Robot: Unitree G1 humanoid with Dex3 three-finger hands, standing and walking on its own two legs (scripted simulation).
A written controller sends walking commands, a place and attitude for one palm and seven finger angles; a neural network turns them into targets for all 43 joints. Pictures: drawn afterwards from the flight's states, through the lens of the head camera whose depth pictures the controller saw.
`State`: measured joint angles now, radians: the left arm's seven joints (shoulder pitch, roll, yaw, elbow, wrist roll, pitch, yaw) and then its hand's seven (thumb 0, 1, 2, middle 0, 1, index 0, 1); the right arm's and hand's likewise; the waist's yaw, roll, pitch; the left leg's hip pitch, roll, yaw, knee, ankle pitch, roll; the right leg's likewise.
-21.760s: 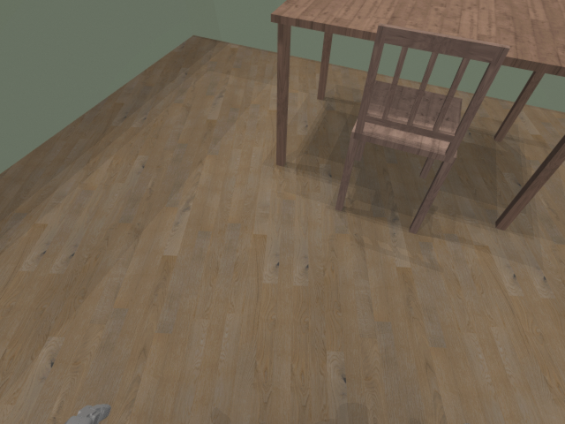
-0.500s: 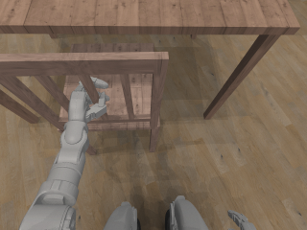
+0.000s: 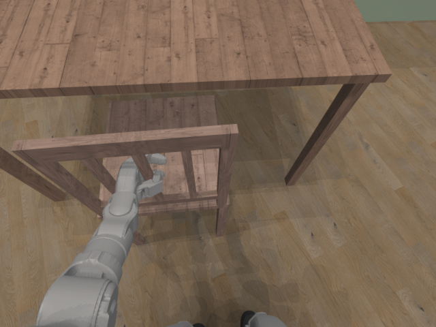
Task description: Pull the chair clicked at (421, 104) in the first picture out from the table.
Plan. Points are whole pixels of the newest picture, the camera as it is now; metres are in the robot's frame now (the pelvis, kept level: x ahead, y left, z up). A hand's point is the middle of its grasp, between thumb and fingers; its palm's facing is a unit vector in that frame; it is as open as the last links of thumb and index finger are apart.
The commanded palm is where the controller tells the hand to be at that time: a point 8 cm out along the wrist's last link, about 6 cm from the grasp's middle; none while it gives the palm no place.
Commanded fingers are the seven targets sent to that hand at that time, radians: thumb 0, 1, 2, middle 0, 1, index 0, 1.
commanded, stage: step backward, pulling the chair out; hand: left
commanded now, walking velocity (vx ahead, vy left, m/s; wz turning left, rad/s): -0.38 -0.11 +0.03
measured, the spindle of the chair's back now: (150, 179) +0.41 +0.14 -0.10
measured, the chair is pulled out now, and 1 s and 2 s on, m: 0.04 0.17 0.40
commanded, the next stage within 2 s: none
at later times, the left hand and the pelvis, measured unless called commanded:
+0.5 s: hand (159, 202) +0.35 +0.11 -0.07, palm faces -0.01 -0.99 -0.12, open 5.0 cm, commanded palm +0.33 +0.16 -0.07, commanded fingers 0.00 0.90 0.90 -0.50 -1.45 -0.50 -1.45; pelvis -0.04 -0.01 +0.01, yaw +0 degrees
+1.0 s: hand (167, 242) +0.27 +0.09 -0.07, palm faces -0.01 -0.99 -0.13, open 5.0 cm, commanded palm +0.25 +0.14 -0.07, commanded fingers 0.00 0.90 0.90 -0.50 -1.45 -0.50 -1.45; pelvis -0.12 -0.01 +0.00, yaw +5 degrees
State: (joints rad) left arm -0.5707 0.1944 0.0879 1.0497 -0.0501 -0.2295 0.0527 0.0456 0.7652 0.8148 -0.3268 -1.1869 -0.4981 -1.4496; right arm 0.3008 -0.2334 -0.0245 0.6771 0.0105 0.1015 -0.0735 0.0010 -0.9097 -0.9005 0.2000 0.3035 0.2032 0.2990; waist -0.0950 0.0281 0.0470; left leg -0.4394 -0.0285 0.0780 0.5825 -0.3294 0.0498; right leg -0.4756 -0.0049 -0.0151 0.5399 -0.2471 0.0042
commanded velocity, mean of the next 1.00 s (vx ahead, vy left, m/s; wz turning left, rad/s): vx -0.38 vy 0.01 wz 0.03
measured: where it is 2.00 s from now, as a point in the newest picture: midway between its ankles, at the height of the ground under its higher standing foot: outside the picture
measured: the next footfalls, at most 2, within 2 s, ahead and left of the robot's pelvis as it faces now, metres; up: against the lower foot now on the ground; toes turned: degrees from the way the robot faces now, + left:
right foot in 0.64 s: +0.00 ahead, -0.15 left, +0.00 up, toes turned +0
left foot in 1.00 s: -0.16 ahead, +0.15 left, +0.00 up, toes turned +1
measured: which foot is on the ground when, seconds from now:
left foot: down 0.00-0.72, up 0.74-0.98, down 1.00-1.00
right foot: down 0.00-0.38, up 0.40-0.62, down 0.64-1.00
